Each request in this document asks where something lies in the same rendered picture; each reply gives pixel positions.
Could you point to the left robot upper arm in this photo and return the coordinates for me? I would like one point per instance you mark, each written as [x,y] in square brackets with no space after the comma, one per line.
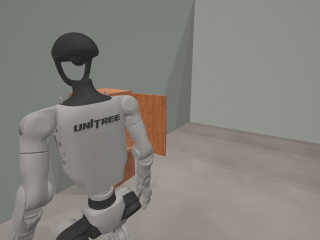
[34,157]

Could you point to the right robot upper arm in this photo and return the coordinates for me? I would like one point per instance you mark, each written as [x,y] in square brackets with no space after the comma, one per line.
[135,127]

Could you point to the cupboard door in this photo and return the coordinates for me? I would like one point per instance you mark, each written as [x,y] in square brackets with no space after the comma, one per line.
[153,110]

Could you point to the robot right hand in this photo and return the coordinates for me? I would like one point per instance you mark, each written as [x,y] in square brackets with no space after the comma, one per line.
[147,192]

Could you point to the left robot forearm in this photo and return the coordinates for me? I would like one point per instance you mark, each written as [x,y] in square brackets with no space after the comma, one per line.
[24,222]

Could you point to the robot left thigh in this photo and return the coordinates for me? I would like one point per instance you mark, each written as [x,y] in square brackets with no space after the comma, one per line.
[72,229]

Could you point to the right robot forearm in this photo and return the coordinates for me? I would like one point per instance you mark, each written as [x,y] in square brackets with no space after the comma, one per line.
[144,171]

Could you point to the humanoid robot head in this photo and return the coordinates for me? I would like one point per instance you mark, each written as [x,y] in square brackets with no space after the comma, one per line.
[77,48]

